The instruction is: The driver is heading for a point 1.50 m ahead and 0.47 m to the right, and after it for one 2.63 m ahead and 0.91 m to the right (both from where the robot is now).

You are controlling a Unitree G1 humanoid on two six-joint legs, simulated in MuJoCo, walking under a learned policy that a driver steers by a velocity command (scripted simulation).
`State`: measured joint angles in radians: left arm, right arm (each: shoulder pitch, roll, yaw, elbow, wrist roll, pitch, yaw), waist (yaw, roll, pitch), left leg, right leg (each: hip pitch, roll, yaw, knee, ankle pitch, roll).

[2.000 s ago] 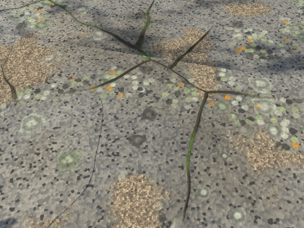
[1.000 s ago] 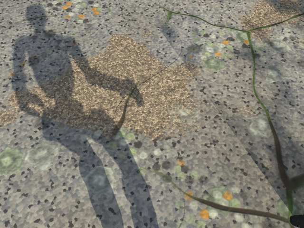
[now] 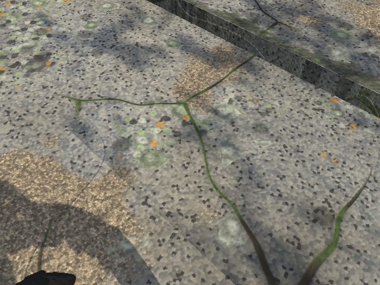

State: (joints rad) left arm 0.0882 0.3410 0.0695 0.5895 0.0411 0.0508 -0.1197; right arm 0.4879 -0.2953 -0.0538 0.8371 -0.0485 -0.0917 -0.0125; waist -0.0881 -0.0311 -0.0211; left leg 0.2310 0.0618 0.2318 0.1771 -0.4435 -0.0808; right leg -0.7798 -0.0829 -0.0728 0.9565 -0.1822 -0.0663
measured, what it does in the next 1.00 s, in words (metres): walks ahead, turning right: right foot, then left foot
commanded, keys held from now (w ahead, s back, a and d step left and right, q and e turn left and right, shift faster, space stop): w+e+shift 0.58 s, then w+q+shift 0.42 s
